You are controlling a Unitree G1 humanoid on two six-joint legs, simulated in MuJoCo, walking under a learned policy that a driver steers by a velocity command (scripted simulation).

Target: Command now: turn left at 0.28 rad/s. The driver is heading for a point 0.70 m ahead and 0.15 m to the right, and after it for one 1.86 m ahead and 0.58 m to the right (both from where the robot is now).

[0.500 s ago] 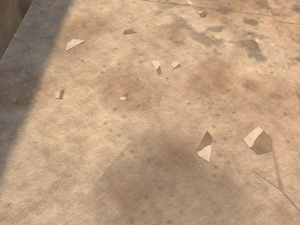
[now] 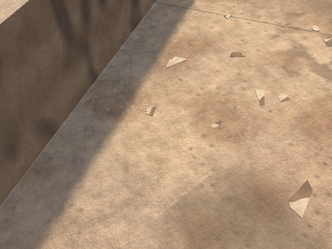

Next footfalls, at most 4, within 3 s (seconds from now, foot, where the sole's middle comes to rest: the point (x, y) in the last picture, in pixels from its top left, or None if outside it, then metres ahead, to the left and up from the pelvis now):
0.20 left None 0.02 0.15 -0.78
0.60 right None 0.12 -0.14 -0.78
1.10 left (209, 239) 0.51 -0.08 -0.78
1.56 right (268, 189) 0.72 -0.35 -0.78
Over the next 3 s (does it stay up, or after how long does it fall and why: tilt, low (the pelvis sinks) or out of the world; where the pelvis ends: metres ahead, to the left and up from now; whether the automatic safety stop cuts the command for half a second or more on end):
stays up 0.64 -0.23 0.00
